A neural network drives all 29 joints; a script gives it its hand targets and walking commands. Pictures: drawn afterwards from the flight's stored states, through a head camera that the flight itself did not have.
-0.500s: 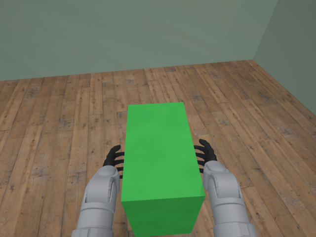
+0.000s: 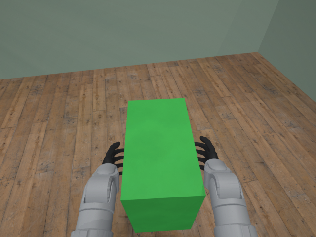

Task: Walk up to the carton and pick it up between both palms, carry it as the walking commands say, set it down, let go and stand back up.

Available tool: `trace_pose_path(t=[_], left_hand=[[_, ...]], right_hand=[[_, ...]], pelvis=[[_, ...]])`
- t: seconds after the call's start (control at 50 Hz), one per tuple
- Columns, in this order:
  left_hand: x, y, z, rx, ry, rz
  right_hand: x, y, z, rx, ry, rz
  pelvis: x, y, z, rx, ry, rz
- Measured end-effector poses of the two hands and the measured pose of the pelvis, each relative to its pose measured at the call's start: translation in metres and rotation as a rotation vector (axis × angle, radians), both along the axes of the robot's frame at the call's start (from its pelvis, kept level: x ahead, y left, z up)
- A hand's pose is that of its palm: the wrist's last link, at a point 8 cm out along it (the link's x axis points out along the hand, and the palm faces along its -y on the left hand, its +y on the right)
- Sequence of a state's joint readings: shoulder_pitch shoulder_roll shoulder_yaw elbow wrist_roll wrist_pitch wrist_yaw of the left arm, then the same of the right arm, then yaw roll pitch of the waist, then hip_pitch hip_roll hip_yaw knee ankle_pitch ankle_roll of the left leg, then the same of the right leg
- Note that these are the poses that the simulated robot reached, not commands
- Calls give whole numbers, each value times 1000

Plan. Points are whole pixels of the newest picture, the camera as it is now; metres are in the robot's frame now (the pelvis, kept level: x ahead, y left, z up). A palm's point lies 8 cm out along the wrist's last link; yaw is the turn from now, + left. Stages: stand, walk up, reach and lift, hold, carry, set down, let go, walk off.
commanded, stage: carry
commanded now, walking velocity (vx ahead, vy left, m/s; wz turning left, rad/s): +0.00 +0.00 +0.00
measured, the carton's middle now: (159, 165) +0.35 +0.00 -0.05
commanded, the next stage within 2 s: hold in 0.74 s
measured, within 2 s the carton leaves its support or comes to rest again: neither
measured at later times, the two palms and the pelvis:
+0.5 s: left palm (115, 170) +0.29 +0.12 +0.03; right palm (217, 166) +0.30 -0.14 +0.03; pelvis +0.00 -0.01 +0.00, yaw +0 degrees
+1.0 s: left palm (110, 156) +0.33 +0.14 +0.03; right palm (208, 151) +0.33 -0.13 +0.04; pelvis +0.02 +0.00 -0.01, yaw -4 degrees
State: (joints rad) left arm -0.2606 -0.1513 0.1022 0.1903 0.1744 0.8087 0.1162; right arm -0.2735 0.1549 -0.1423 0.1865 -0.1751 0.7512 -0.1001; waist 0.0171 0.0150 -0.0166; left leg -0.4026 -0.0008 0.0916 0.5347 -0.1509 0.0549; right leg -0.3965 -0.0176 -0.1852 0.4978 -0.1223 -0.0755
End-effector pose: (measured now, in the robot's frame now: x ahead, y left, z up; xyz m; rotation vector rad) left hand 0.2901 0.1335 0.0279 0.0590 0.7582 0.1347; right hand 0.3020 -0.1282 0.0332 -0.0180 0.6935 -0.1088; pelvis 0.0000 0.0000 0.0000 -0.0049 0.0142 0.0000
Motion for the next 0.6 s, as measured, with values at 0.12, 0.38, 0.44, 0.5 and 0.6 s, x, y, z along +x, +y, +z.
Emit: trace_pose_path(t=[0.12, 0.38, 0.44, 0.5, 0.6], left_hand=[[0, -7, 4, 7, -2, -16], [1, -17, 0, -8, 2, -32], [-1, -17, 0, 0, -4, -33], [-1, -16, 0, -1, 4, -26], [-2, -14, -4, -13, 17, -17]], right_hand=[[-1, -7, 5, 3, -1, -10], [-5, -17, 4, -7, 4, -31], [-6, -17, 3, -2, -2, -30], [-7, -16, 2, -4, 7, -23], [-6, -14, 0, -17, 18, -15]], pelvis=[[1, -3, 1, 1, 2, 0], [-2, -9, 1, 3, 7, -4], [-3, -9, 0, 3, 7, -3], [-2, -10, 1, -1, 11, -1], [-3, -10, 1, -4, 17, 1]])
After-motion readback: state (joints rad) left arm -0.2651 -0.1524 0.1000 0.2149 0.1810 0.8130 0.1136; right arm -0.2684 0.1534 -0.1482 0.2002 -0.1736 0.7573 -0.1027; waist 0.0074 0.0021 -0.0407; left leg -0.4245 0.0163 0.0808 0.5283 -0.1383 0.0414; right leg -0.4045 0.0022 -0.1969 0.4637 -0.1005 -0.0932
